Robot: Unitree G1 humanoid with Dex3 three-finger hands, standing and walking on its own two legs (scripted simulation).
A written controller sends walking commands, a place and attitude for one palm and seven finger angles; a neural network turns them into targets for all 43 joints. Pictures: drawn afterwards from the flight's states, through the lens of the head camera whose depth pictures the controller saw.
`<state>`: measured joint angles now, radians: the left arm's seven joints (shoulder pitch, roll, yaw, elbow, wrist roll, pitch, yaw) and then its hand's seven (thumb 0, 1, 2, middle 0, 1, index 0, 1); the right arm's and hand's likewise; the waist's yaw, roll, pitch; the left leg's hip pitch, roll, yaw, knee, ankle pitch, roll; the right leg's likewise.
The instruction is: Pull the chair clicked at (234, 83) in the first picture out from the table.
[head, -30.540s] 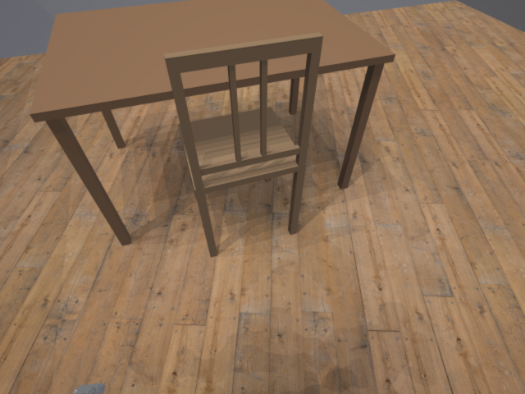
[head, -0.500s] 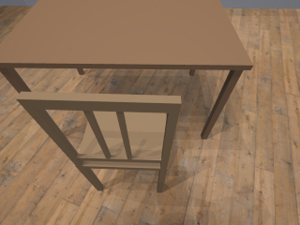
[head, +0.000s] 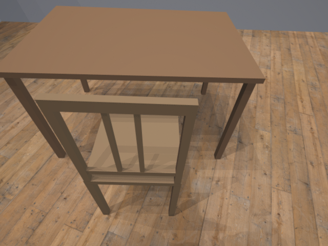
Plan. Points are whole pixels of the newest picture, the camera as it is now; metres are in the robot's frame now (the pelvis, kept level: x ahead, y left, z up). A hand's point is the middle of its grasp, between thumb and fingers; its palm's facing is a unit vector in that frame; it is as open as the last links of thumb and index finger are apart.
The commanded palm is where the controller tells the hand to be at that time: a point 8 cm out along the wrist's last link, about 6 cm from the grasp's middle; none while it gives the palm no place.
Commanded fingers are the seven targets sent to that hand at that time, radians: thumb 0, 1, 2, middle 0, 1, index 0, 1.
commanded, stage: come to a stop and stand still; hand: left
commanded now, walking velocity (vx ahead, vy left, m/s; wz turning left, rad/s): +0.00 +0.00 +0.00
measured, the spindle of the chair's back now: (113, 145) +0.43 +0.19 -0.07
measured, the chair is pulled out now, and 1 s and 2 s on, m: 0.20 0.20 0.20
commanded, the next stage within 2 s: look again from close up in 0.10 s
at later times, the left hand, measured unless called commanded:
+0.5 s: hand out of the picture -0.02 +0.18 -0.17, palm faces +0.00 -0.99 -0.16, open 7.4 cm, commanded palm none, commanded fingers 0.00 0.90 0.90 -0.20 -0.30 -0.20 -0.30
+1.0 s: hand out of the picture +0.00 +0.19 -0.17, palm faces +0.00 -0.99 -0.17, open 7.4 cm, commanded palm none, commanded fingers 0.00 0.90 0.90 -0.20 -0.30 -0.20 -0.30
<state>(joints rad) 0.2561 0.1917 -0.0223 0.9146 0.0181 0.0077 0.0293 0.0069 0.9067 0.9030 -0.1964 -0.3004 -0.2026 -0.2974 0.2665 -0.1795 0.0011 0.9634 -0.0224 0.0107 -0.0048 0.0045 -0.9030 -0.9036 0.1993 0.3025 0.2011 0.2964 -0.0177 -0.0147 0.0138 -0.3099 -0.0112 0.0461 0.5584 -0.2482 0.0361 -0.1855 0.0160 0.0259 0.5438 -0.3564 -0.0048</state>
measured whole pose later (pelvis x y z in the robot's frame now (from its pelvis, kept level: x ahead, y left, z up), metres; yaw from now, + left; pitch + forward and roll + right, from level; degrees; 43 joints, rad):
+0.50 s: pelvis +0.01 +0.01 +0.01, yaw +0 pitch -1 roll +0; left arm 0.35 0.18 -0.03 1.09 0.02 -0.01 0.04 0.01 0.91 0.90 -0.19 -0.30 -0.20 -0.30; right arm 0.24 -0.16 0.01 1.10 0.00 -0.02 -0.02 0.01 -0.91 -0.90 0.20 0.30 0.20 0.30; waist 0.01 -0.04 0.02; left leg -0.24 -0.03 0.05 0.47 -0.22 0.05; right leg -0.11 0.00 0.03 0.45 -0.32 0.01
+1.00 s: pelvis +0.01 +0.02 +0.01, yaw +0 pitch -1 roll +0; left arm 0.32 0.18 -0.02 1.08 0.02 -0.01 0.04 0.01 0.91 0.90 -0.19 -0.30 -0.20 -0.30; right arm 0.26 -0.14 0.01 1.13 0.00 -0.02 -0.02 0.00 -0.91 -0.90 0.20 0.30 0.20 0.30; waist 0.00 -0.04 0.03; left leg -0.22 -0.04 0.06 0.44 -0.20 0.06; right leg -0.10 -0.02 0.04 0.42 -0.31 0.02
